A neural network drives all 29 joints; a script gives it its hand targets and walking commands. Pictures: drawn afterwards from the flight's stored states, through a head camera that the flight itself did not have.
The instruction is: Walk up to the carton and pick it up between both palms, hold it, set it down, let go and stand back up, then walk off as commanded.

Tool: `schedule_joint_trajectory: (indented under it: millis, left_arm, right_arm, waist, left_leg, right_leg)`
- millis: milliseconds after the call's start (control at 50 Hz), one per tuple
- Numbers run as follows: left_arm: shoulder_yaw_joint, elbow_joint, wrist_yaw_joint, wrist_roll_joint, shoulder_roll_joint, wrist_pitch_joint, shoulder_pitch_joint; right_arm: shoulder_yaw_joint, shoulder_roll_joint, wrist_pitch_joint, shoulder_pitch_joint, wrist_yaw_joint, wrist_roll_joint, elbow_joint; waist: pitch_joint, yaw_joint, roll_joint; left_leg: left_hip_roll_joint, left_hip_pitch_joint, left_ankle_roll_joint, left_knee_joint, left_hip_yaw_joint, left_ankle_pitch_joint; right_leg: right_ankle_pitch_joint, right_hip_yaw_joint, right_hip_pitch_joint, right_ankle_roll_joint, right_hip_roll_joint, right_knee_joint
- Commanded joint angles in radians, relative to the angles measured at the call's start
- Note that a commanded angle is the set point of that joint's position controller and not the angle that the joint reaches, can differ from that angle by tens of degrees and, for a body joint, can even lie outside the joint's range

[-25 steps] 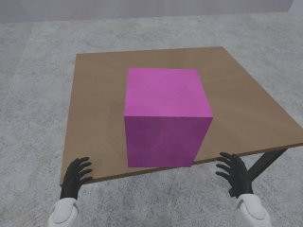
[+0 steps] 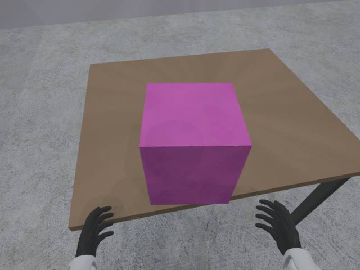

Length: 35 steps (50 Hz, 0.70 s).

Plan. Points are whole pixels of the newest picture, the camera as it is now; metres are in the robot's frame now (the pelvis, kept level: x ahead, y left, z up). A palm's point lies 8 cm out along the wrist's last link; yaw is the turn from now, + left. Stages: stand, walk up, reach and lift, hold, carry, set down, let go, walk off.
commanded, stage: set down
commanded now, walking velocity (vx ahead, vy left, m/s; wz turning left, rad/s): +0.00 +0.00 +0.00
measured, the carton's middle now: (189, 146) +0.41 -0.01 +0.03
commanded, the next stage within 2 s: let go in 0.70 s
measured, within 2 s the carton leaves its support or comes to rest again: neither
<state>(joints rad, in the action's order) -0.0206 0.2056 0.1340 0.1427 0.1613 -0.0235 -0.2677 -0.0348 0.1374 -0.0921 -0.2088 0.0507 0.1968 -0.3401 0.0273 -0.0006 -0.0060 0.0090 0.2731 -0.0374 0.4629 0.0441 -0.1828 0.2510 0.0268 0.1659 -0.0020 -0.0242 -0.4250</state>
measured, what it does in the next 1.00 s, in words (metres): stands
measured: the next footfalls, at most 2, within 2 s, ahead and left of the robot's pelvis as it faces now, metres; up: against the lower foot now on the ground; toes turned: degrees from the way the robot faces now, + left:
none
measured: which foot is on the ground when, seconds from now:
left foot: down 0.00-1.00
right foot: down 0.00-1.00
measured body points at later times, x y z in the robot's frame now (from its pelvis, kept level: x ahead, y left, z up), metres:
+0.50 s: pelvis +0.00 -0.01 +0.00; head +0.02 +0.00 +0.45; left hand +0.19 +0.20 -0.06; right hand +0.20 -0.23 -0.04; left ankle +0.04 +0.09 -0.74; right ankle -0.02 -0.13 -0.74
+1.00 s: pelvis +0.01 -0.01 +0.00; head +0.03 +0.00 +0.45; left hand +0.17 +0.20 -0.08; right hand +0.18 -0.23 -0.07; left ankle +0.04 +0.09 -0.74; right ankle -0.02 -0.13 -0.74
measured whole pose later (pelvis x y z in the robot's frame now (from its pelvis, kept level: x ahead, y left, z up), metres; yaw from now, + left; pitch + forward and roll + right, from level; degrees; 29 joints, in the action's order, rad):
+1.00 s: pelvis +0.01 -0.01 +0.00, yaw +0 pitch -1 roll -1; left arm -0.02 0.38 0.06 0.08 0.18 -0.09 -0.28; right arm -0.03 0.14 -0.14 -0.22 0.02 0.13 -0.57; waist 0.06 0.00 -0.02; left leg -0.01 0.25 -0.02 0.46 0.04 -0.20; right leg 0.26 0.03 0.14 -0.02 -0.04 -0.42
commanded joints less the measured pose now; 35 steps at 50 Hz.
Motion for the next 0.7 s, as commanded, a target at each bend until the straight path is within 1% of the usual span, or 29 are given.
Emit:
schedule_joint_trajectory:
  millis: [0,20,40,60,80,100,120,140,180,200,220,240,280,300,340,360,380,420,460,480,500,540,560,580,600,620,640,660,680]
  left_arm:
    - [0.007,-0.168,-0.046,-0.058,0.124,0.052,0.002]
    - [0.014,-0.189,-0.044,-0.055,0.130,0.059,0.010]
    - [0.020,-0.112,-0.051,-0.066,0.124,0.046,0.022]
    - [0.031,-0.068,-0.061,-0.067,0.140,0.037,0.043]
    - [0.034,-0.097,-0.061,-0.055,0.156,0.039,0.060]
    - [0.049,-0.097,-0.069,-0.042,0.176,0.038,0.073]
    - [0.059,-0.020,-0.080,-0.049,0.185,0.022,0.091]
    - [0.074,-0.039,-0.087,-0.040,0.205,0.021,0.101]
    - [0.092,-0.009,-0.096,-0.039,0.221,0.007,0.117]
    - [0.097,-0.039,-0.094,-0.031,0.225,0.007,0.125]
    - [0.093,0.060,-0.101,-0.052,0.210,-0.018,0.140]
    - [0.100,-0.036,-0.092,-0.035,0.230,-0.006,0.149]
    - [0.097,-0.036,-0.084,-0.039,0.228,-0.011,0.156]
    - [0.089,-0.006,-0.084,-0.048,0.216,-0.018,0.161]
    - [0.090,-0.088,-0.071,-0.041,0.223,-0.005,0.150]
    - [0.084,-0.049,-0.070,-0.050,0.214,-0.010,0.144]
    - [0.077,-0.042,-0.071,-0.048,0.211,-0.008,0.132]
    - [0.074,-0.066,-0.063,-0.052,0.208,0.002,0.111]
    - [0.068,-0.053,-0.060,-0.060,0.196,0.008,0.095]
    - [0.066,-0.032,-0.063,-0.061,0.192,0.008,0.087]
    - [0.056,-0.068,-0.055,-0.067,0.184,0.013,0.077]
    - [0.052,-0.076,-0.053,-0.071,0.170,0.022,0.051]
    - [0.050,-0.043,-0.054,-0.085,0.160,0.020,0.041]
    - [0.050,-0.069,-0.051,-0.085,0.163,0.029,0.031]
    - [0.049,-0.038,-0.054,-0.098,0.149,0.025,0.017]
    - [0.046,-0.030,-0.053,-0.111,0.139,0.022,0.008]
    - [0.046,-0.032,-0.052,-0.114,0.143,0.027,0.007]
    - [0.047,0.003,-0.055,-0.127,0.135,0.021,0.006]
    - [0.044,-0.011,-0.054,-0.123,0.132,0.023,0.004]
  right_arm:
    - [-0.018,0.180,-0.069,-0.029,-0.042,-0.040,0.246]
    - [-0.018,0.179,-0.073,-0.021,-0.042,-0.042,0.273]
    - [-0.013,0.174,-0.060,-0.015,-0.041,-0.055,0.224]
    - [-0.003,0.150,-0.046,-0.002,-0.048,-0.067,0.206]
    - [-0.003,0.152,-0.045,0.010,-0.050,-0.070,0.239]
    - [0.005,0.134,-0.042,0.010,-0.058,-0.074,0.267]
    - [0.013,0.126,-0.024,0.026,-0.063,-0.096,0.215]
    - [0.020,0.107,-0.021,0.019,-0.071,-0.097,0.246]
    - [0.024,0.103,-0.006,0.031,-0.077,-0.115,0.240]
    - [0.028,0.098,-0.004,0.037,-0.078,-0.114,0.263]
    - [0.025,0.101,0.017,0.055,-0.075,-0.138,0.170]
    - [0.027,0.098,0.008,0.058,-0.076,-0.129,0.247]
    - [0.019,0.103,0.013,0.065,-0.071,-0.136,0.230]
    - [0.018,0.103,0.021,0.060,-0.068,-0.148,0.184]
    - [0.013,0.108,0.007,0.055,-0.061,-0.135,0.226]
    - [0.011,0.110,0.011,0.060,-0.055,-0.139,0.185]
    - [0.007,0.109,0.008,0.050,-0.054,-0.142,0.176]
    - [0.008,0.112,-0.008,0.043,-0.048,-0.132,0.181]
    - [0.003,0.124,-0.018,0.035,-0.037,-0.130,0.144]
    - [0.004,0.121,-0.020,0.024,-0.037,-0.131,0.124]
    - [-0.003,0.131,-0.031,0.027,-0.030,-0.121,0.130]
    - [-0.004,0.132,-0.051,0.002,-0.024,-0.116,0.118]
    - [-0.007,0.140,-0.057,0.000,-0.021,-0.120,0.072]
    - [-0.010,0.142,-0.070,-0.013,-0.018,-0.116,0.088]
    - [-0.013,0.152,-0.075,-0.016,-0.012,-0.118,0.058]
    - [-0.022,0.158,-0.083,-0.015,-0.009,-0.124,0.040]
    - [-0.025,0.162,-0.092,-0.010,-0.007,-0.121,0.032]
    - [-0.032,0.162,-0.095,-0.010,-0.005,-0.132,-0.004]
    - [-0.033,0.170,-0.105,-0.012,-0.002,-0.128,0.006]
  waist:
    - [-0.165,-0.037,-0.003]
    - [-0.167,-0.040,0.001]
    - [-0.121,-0.041,0.000]
    - [-0.087,-0.038,-0.011]
    - [-0.105,-0.045,-0.021]
    - [-0.100,-0.048,-0.040]
    - [-0.061,-0.051,-0.043]
    - [-0.073,-0.054,-0.056]
    - [-0.064,-0.058,-0.073]
    - [-0.077,-0.065,-0.069]
    - [-0.030,-0.062,-0.058]
    - [-0.074,-0.072,-0.060]
    - [-0.077,-0.074,-0.051]
    - [-0.065,-0.065,-0.053]
    - [-0.110,-0.077,-0.039]
    - [-0.100,-0.072,-0.032]
    - [-0.105,-0.067,-0.038]
    - [-0.133,-0.065,-0.023]
    - [-0.141,-0.063,-0.007]
    - [-0.130,-0.056,-0.012]
    - [-0.154,-0.063,0.009]
    - [-0.173,-0.058,0.009]
    - [-0.160,-0.052,0.018]
    - [-0.186,-0.053,0.022]
    - [-0.172,-0.050,0.031]
    - [-0.175,-0.044,0.030]
    - [-0.177,-0.046,0.037]
    - [-0.157,-0.037,0.038]
    - [-0.169,-0.037,0.028]
  left_leg:
    - [-0.030,-0.381,0.112,-0.102,-0.046,0.292]
    - [-0.029,-0.376,0.108,-0.103,-0.043,0.276]
    - [-0.024,-0.363,0.101,-0.114,-0.035,0.229]
    - [-0.013,-0.333,0.091,-0.119,-0.024,0.183]
    - [-0.013,-0.327,0.084,-0.121,-0.022,0.156]
    - [-0.002,-0.316,0.069,-0.121,-0.011,0.126]
    - [0.005,-0.297,0.062,-0.125,0.003,0.075]
    - [0.015,-0.289,0.052,-0.122,0.013,0.070]
    - [0.020,-0.276,0.040,-0.125,0.023,0.037]
    - [0.019,-0.273,0.036,-0.126,0.026,0.036]
    - [0.020,-0.260,0.036,-0.133,0.031,-0.006]
    - [0.019,-0.260,0.033,-0.125,0.029,0.018]
    - [0.017,-0.262,0.033,-0.123,0.033,0.019]
    - [0.015,-0.263,0.032,-0.123,0.030,0.009]
    - [0.009,-0.278,0.035,-0.117,0.029,0.050]
    - [0.003,-0.274,0.036,-0.120,0.025,0.046]
    - [0.003,-0.278,0.037,-0.118,0.024,0.052]
    - [-0.006,-0.293,0.042,-0.113,0.020,0.085]
    - [-0.015,-0.306,0.047,-0.112,0.011,0.114]
    - [-0.014,-0.315,0.049,-0.108,0.012,0.125]
    - [-0.026,-0.328,0.060,-0.106,0.000,0.153]
    - [-0.030,-0.356,0.067,-0.094,-0.004,0.202]
    - [-0.034,-0.363,0.075,-0.091,-0.008,0.229]
    - [-0.037,-0.372,0.079,-0.085,-0.015,0.256]
    - [-0.040,-0.382,0.084,-0.087,-0.017,0.271]
    - [-0.044,-0.394,0.090,-0.085,-0.024,0.288]
    - [-0.047,-0.385,0.094,-0.083,-0.029,0.294]
    - [-0.050,-0.382,0.097,-0.083,-0.033,0.282]
    - [-0.051,-0.381,0.098,-0.083,-0.033,0.287]
  right_leg:
    - [-0.209,-0.029,0.031,-0.037,-0.020,0.117]
    - [-0.190,-0.028,0.033,-0.038,-0.017,0.118]
    - [-0.144,-0.023,0.057,-0.038,-0.011,0.131]
    - [-0.112,-0.013,0.059,-0.035,0.001,0.139]
    - [-0.090,-0.013,0.066,-0.029,0.005,0.136]
    - [-0.080,0.002,0.074,-0.021,0.021,0.142]
    - [-0.039,0.012,0.096,-0.016,0.033,0.148]
    - [-0.031,0.023,0.093,-0.007,0.043,0.154]
    - [0.022,0.033,0.110,0.001,0.052,0.157]
    - [0.033,0.036,0.111,0.005,0.056,0.157]
    - [0.084,0.036,0.143,0.002,0.056,0.163]
    - [0.070,0.035,0.131,0.005,0.057,0.157]
    - [0.078,0.031,0.141,0.004,0.054,0.151]
    - [0.084,0.030,0.155,0.003,0.052,0.153]
    - [0.040,0.017,0.138,0.000,0.044,0.143]
    - [0.036,0.015,0.139,-0.004,0.041,0.141]
    - [0.016,0.012,0.139,-0.003,0.040,0.138]
    - [-0.035,-0.001,0.125,-0.010,0.029,0.131]
    - [-0.071,-0.010,0.116,-0.016,0.019,0.125]
    - [-0.097,-0.010,0.122,-0.017,0.020,0.129]
    - [-0.106,-0.020,0.111,-0.021,0.009,0.119]
    - [-0.146,-0.022,0.105,-0.026,0.002,0.121]
    - [-0.166,-0.025,0.106,-0.028,-0.002,0.117]
    - [-0.181,-0.025,0.095,-0.029,-0.004,0.116]
    - [-0.182,-0.029,0.097,-0.033,-0.008,0.120]
    - [-0.193,-0.036,0.096,-0.032,-0.013,0.119]
    - [-0.190,-0.034,0.086,-0.034,-0.012,0.119]
    - [-0.177,-0.033,0.093,-0.035,-0.012,0.121]
    - [-0.177,-0.037,0.087,-0.035,-0.014,0.122]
